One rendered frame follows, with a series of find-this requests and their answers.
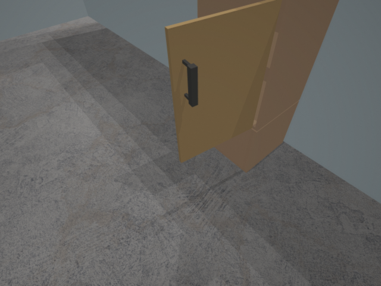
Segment cupboard door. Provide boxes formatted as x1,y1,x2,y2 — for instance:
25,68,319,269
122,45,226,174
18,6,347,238
165,0,282,163

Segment handle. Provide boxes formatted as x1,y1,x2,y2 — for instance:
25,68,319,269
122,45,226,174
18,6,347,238
182,59,198,107

